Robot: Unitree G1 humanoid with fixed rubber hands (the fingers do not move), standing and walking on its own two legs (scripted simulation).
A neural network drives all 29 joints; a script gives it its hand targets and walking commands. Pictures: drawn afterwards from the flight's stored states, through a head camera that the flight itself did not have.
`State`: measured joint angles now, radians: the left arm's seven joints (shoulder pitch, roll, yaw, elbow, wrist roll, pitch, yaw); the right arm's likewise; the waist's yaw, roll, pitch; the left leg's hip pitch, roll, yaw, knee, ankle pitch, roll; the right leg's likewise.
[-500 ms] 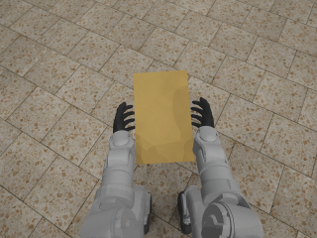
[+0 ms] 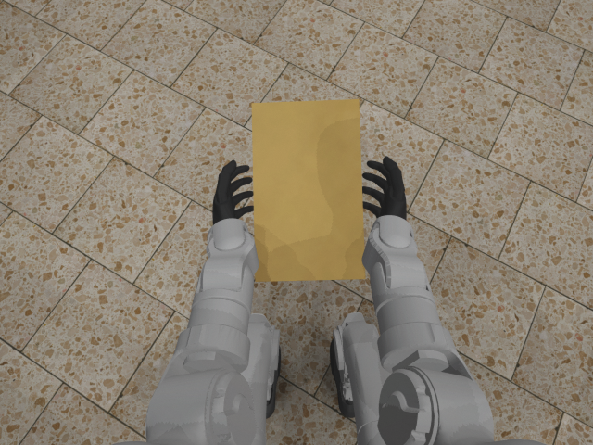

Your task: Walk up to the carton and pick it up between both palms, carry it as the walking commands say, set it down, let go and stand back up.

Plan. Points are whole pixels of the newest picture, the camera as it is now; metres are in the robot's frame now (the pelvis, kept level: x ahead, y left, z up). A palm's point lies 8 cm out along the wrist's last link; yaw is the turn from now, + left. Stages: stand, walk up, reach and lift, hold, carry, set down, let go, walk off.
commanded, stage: set down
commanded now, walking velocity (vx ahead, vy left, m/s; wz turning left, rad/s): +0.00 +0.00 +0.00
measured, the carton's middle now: (307, 198) +0.45 -0.01 -0.13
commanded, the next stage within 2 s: none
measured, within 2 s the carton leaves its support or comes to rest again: neither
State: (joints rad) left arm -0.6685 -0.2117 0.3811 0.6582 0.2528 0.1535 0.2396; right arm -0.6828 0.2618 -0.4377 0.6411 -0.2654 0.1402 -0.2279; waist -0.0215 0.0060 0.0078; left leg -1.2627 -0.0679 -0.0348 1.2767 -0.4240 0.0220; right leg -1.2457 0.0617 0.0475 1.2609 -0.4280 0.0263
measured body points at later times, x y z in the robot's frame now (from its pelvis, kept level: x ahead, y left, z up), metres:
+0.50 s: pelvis -0.01 +0.00 -0.08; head +0.21 +0.01 +0.31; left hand +0.44 +0.11 -0.15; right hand +0.43 -0.12 -0.15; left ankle +0.09 +0.10 -0.61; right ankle +0.09 -0.13 -0.61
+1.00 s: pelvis -0.02 -0.01 -0.14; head +0.25 +0.01 +0.22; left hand +0.46 +0.12 -0.23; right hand +0.46 -0.11 -0.23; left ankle +0.09 +0.10 -0.61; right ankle +0.09 -0.13 -0.61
